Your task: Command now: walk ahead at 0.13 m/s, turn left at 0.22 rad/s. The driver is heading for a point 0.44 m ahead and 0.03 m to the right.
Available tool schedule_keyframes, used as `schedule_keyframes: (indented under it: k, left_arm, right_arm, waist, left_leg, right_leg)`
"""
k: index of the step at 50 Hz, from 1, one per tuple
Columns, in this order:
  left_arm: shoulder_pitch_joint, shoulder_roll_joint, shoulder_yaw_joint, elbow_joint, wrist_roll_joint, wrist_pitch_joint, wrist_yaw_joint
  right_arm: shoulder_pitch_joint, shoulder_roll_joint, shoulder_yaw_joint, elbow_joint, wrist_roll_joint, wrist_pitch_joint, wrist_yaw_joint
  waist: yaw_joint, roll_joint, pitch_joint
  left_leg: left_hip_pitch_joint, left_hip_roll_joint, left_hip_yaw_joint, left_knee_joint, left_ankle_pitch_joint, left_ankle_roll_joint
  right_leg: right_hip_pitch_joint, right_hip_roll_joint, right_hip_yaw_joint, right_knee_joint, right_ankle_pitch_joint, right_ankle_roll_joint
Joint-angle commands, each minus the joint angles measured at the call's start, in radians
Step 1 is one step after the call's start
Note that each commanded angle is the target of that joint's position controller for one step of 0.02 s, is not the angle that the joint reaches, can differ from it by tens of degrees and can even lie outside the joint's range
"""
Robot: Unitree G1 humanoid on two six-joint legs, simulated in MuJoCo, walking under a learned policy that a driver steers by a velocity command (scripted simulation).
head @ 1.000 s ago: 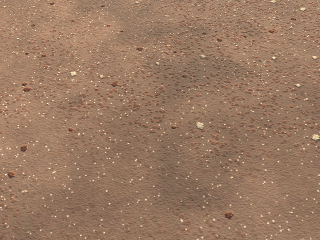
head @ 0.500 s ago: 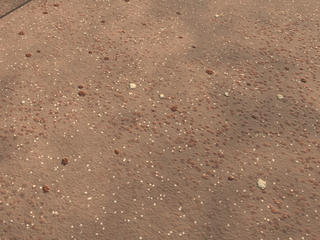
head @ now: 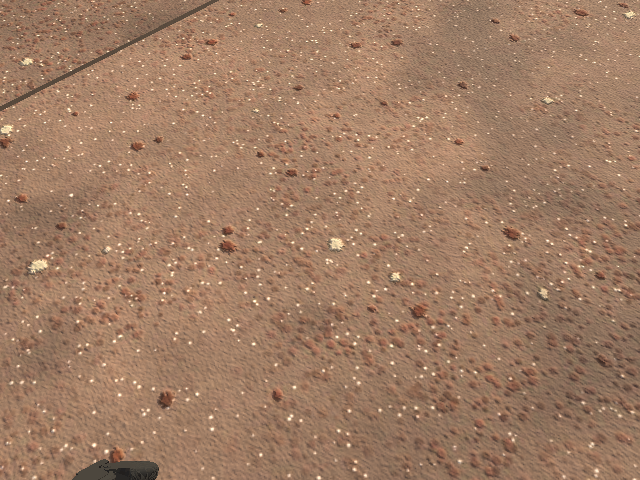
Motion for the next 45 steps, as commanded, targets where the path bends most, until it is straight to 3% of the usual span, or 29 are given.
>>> schedule_keyframes:
  k: [1, 3, 5, 7, 9, 10, 11, 12, 13, 15, 16, 17, 19, 21, 22, 23, 24, 25, 26, 29, 31, 34, 38, 40, 41, 42, 43, 44, 45]
  left_arm:
    - [-0.006, 0.089, 0.012, -0.041, 0.007, 0.022, 0.001]
    - [-0.025, 0.109, 0.021, -0.025, 0.011, 0.028, 0.001]
    - [-0.001, 0.126, 0.028, -0.007, 0.001, 0.031, 0.006]
    - [0.003, 0.133, 0.027, 0.005, -0.011, 0.039, 0.009]
    - [0.003, 0.111, 0.016, 0.015, -0.018, 0.046, 0.008]
    - [0.03, 0.08, 0.004, 0.03, -0.012, 0.043, 0.004]
    - [0.05, 0.094, 0.008, 0.031, -0.005, 0.044, 0.0]
    - [0.028, 0.107, 0.013, 0.025, -0.009, 0.045, 0.004]
    - [0.013, 0.112, 0.016, 0.022, -0.015, 0.041, 0.009]
    - [0.028, 0.089, 0.019, 0.034, -0.029, 0.023, 0.01]
    - [0.037, 0.098, 0.024, 0.036, -0.029, 0.011, 0.005]
    - [0.045, 0.095, 0.026, 0.038, -0.036, -0.001, -0.003]
    - [0.074, 0.073, 0.022, 0.053, -0.048, -0.02, -0.017]
    - [0.161, 0.093, 0.035, 0.106, -0.038, -0.021, -0.022]
    - [0.242, 0.128, 0.045, 0.13, -0.036, -0.018, -0.019]
    - [0.315, 0.214, 0.065, 0.15, -0.037, -0.014, -0.017]
    - [0.379, 0.25, 0.075, 0.153, -0.031, -0.016, -0.023]
    - [0.358, 0.209, 0.06, 0.148, -0.027, -0.021, -0.017]
    - [0.333, 0.18, 0.052, 0.137, -0.029, -0.025, -0.011]
    - [0.278, 0.144, 0.034, 0.125, -0.024, -0.015, -0.001]
    - [0.28, 0.149, 0.033, 0.128, -0.027, -0.004, 0.006]
    - [0.29, 0.193, 0.041, 0.135, -0.031, 0.004, 0.019]
    - [0.323, 0.213, 0.047, 0.163, -0.042, 0.015, 0.023]
    - [0.297, 0.22, 0.052, 0.164, -0.043, 0.021, 0.026]
    - [0.276, 0.216, 0.052, 0.157, -0.044, 0.022, 0.028]
    - [0.279, 0.192, 0.044, 0.153, -0.039, 0.022, 0.029]
    - [0.331, 0.122, 0.02, 0.131, -0.001, 0.019, 0.029]
    - [0.506, 0.047, -0.005, 0.166, -0.012, 0.017, 0.021]
    - [0.477, 0.156, 0.022, 0.191, -0.038, 0.021, 0.016]
  right_arm:
    - [0.046, -0.099, -0.029, -0.055, -0.005, 0.033, -0.01]
    - [0.07, -0.041, -0.011, -0.04, -0.012, 0.03, -0.011]
    - [0.055, -0.028, -0.003, -0.033, -0.018, 0.02, -0.008]
    - [0.055, -0.039, -0.006, -0.02, -0.016, 0.02, -0.003]
    - [0.036, -0.038, -0.005, -0.016, -0.029, 0.022, 0.004]
    - [0.024, -0.05, -0.004, -0.027, -0.043, 0.022, 0.003]
    - [0.001, -0.109, -0.016, -0.041, -0.042, 0.024, -0.002]
    - [0.014, -0.13, -0.027, -0.025, -0.033, 0.022, 0.0]
    - [0.016, -0.12, -0.024, -0.028, -0.032, 0.012, 0.001]
    - [0.018, -0.135, -0.029, -0.021, -0.024, -0.013, -0.001]
    - [0.026, -0.135, -0.031, -0.016, -0.014, -0.025, -0.002]
    - [0.029, -0.126, -0.028, -0.014, -0.007, -0.034, -0.003]
    - [-0.009, -0.114, -0.024, -0.021, 0.007, -0.039, 0.003]
    - [-0.041, -0.102, -0.022, -0.03, 0.004, -0.04, 0.008]
    - [-0.068, -0.061, -0.011, -0.046, -0.003, -0.044, 0.01]
    - [-0.074, -0.001, 0.002, -0.083, -0.003, -0.058, 0.008]
    - [-0.103, -0.049, -0.007, -0.11, 0.007, -0.074, 0.003]
    - [-0.097, -0.088, -0.021, -0.106, 0.022, -0.088, 0.006]
    - [-0.089, -0.082, -0.02, -0.093, 0.024, -0.098, 0.014]
    - [-0.127, -0.055, -0.019, -0.092, 0.002, -0.109, 0.033]
    - [-0.161, -0.02, -0.008, -0.104, -0.001, -0.106, 0.047]
    - [-0.246, 0.023, 0.014, -0.13, 0.003, -0.107, 0.06]
    - [-0.285, -0.019, 0.003, -0.152, 0.006, -0.109, 0.07]
    - [-0.213, -0.058, -0.014, -0.131, -0.006, -0.109, 0.069]
    - [-0.114, -0.083, -0.029, -0.095, -0.016, -0.108, 0.064]
    - [-0.009, -0.114, -0.042, -0.064, -0.023, -0.106, 0.055]
    - [0.092, -0.194, -0.055, -0.054, -0.046, -0.099, 0.042]
    - [0.087, -0.206, -0.044, -0.057, -0.049, -0.088, 0.047]
    - [0.064, -0.15, -0.036, -0.061, -0.026, -0.075, 0.054]
  waist:
    - [0.001, -0.127, -0.129]
    - [-0.011, -0.176, -0.118]
    - [0.007, -0.177, -0.166]
    - [0.001, -0.156, -0.189]
    - [-0.011, -0.136, -0.156]
    - [-0.005, -0.103, -0.151]
    - [0.031, -0.035, -0.102]
    - [0.023, 0.049, -0.053]
    - [0.007, 0.093, -0.016]
    - [0.008, 0.204, 0.022]
    - [0.005, 0.215, 0.032]
    - [0.012, 0.207, 0.035]
    - [0.046, 0.172, 0.034]
    - [0.086, 0.13, -0.011]
    - [0.112, 0.053, -0.036]
    - [0.111, -0.199, -0.041]
    - [0.156, -0.297, -0.02]
    - [0.132, -0.202, 0.013]
    - [0.116, -0.151, 0.013]
    - [0.089, -0.11, 0.019]
    - [0.092, -0.117, 0.014]
    - [0.111, -0.112, 0.018]
    - [0.1, -0.131, 0.03]
    - [0.044, -0.135, -0.024]
    - [-0.01, -0.125, -0.085]
    - [-0.061, -0.098, -0.152]
    - [-0.063, 0.087, -0.299]
    - [0.007, 0.295, -0.465]
    - [-0.022, 0.18, -0.449]
  left_leg:
    - [-0.115, 0.12, 0.008, -0.034, 0.052, -0.037]
    - [0.015, 0.113, 0.079, -0.226, 0.079, -0.04]
    - [0.085, 0.118, 0.093, -0.363, 0.159, -0.034]
    - [0.164, 0.114, 0.106, -0.495, 0.292, -0.018]
    - [0.26, 0.107, 0.115, -0.645, 0.413, 0.016]
    - [0.305, 0.152, 0.062, -0.674, 0.422, 0.044]
    - [0.242, 0.195, 0.012, -0.685, 0.21, 0.086]
    - [0.104, 0.182, -0.003, -0.726, -0.065, 0.122]
    - [0.048, 0.201, -0.051, -0.805, -0.169, 0.142]
    - [0.082, 0.294, -0.195, -0.91, -0.175, 0.182]
    - [0.106, 0.337, -0.248, -0.915, -0.138, 0.207]
    - [0.131, 0.358, -0.265, -0.908, -0.082, 0.22]
    - [0.121, 0.328, -0.205, -0.88, 0.016, 0.198]
    - [0.046, 0.26, -0.115, -0.804, 0.137, 0.157]
    - [-0.012, 0.207, -0.044, -0.668, 0.191, 0.122]
    - [-0.201, 0.083, 0.119, -0.41, 0.186, 0.055]
    - [-0.381, 0.07, 0.105, -0.184, 0.024, 0.035]
    - [-0.482, 0.119, 0.052, -0.035, 0.021, 0.048]
    - [-0.517, 0.15, 0.047, 0.011, 0.103, 0.065]
    - [-0.489, 0.212, 0.079, -0.072, 0.286, 0.067]
    - [-0.416, 0.201, 0.127, -0.204, 0.355, 0.041]
    - [-0.265, 0.164, 0.169, -0.44, 0.499, 0.02]
    - [-0.144, 0.125, 0.161, -0.576, 0.607, 0.042]
    - [-0.031, 0.1, 0.159, -0.616, 0.626, 0.079]
    - [0.106, 0.076, 0.174, -0.634, 0.658, 0.102]
    - [0.274, 0.1, 0.164, -0.65, 0.769, 0.125]
    - [0.558, 0.315, -0.046, -0.573, 1.103, 0.196]
    - [0.729, 0.54, -0.387, -0.64, 1.157, 0.369]
    - [0.621, 0.489, -0.399, -0.725, 0.922, 0.349]
  right_leg:
    - [0.216, -0.269, 0.308, -0.197, 0.081, -0.179]
    - [0.131, -0.206, 0.199, -0.215, 0.155, -0.171]
    - [0.169, -0.22, 0.187, -0.197, 0.224, -0.192]
    - [0.177, -0.23, 0.188, -0.185, 0.123, -0.19]
    - [0.109, -0.196, 0.174, -0.188, -0.12, -0.137]
    - [0.055, -0.166, 0.16, -0.191, -0.334, -0.077]
    - [0.019, -0.1, 0.107, -0.162, -0.474, -0.029]
    - [0.052, -0.037, 0.026, -0.101, -0.479, 0.001]
    - [0.065, -0.015, -0.006, -0.011, -0.456, 0.013]
    - [0.014, 0.023, -0.072, 0.157, -0.321, 0.012]
    - [-0.012, -0.003, -0.046, 0.208, -0.295, -0.005]
    - [-0.032, -0.025, -0.029, 0.214, -0.307, -0.027]
    - [0.065, -0.031, -0.039, 0.064, -0.304, -0.063]
    - [0.291, -0.019, -0.037, -0.032, -0.156, -0.058]
    - [0.382, -0.094, 0.064, -0.085, -0.174, -0.075]
    - [0.507, -0.237, 0.341, -0.199, -0.319, -0.157]
    - [0.565, -0.4, 0.633, -0.302, -0.369, -0.277]
    - [0.581, -0.422, 0.636, -0.293, -0.362, -0.293]
    - [0.591, -0.381, 0.551, -0.286, -0.342, -0.264]
    - [0.525, -0.302, 0.341, -0.322, -0.111, -0.199]
    - [0.474, -0.254, 0.221, -0.346, 0.029, -0.188]
    - [0.378, -0.212, 0.109, -0.355, 0.092, -0.169]
    - [0.378, -0.248, 0.092, -0.308, 0.265, -0.138]
    - [0.412, -0.243, 0.07, -0.203, 0.431, -0.099]
    - [0.398, -0.212, 0.049, -0.097, 0.524, -0.073]
    - [0.34, -0.162, 0.022, 0.056, 0.484, -0.036]
    - [0.143, -0.08, -0.014, 0.359, 0.082, 0.015]
    - [-0.05, 0.036, 0.053, 0.678, -0.604, 0.061]
    - [-0.07, 0.0, 0.133, 0.763, -0.578, 0.061]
